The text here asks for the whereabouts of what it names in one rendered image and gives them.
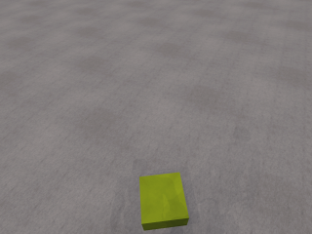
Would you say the carton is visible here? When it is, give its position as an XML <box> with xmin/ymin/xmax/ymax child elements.
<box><xmin>139</xmin><ymin>172</ymin><xmax>189</xmax><ymax>231</ymax></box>

